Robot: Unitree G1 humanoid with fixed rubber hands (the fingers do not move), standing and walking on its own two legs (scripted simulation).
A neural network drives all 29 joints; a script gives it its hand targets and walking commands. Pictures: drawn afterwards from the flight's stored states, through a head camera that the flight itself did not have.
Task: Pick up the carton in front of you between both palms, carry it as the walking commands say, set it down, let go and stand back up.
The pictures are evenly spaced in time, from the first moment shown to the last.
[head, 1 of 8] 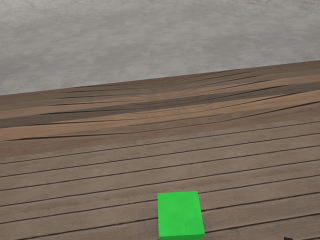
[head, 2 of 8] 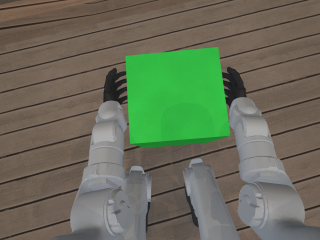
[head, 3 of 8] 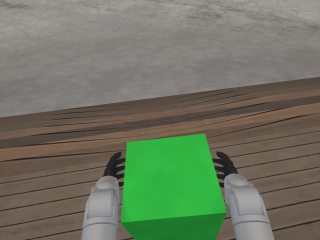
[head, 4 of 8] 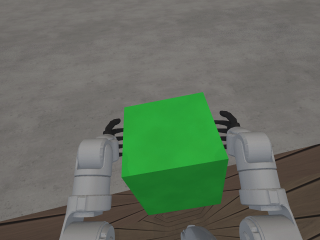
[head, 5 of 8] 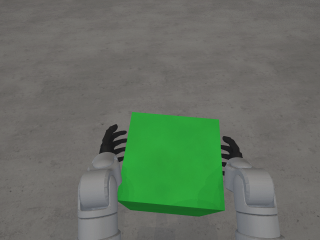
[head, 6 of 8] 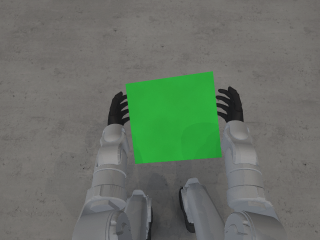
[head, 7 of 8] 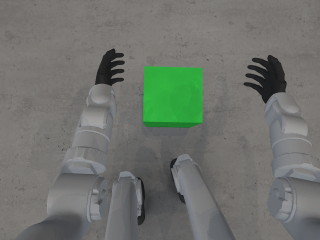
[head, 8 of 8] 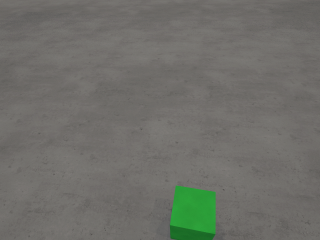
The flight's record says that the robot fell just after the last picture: no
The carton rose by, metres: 0.68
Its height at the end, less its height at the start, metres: -0.93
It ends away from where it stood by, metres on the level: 4.86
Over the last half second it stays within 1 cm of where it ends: yes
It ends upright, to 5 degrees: yes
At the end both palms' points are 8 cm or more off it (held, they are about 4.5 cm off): yes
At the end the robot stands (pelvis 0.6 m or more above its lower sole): yes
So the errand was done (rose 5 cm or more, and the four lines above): yes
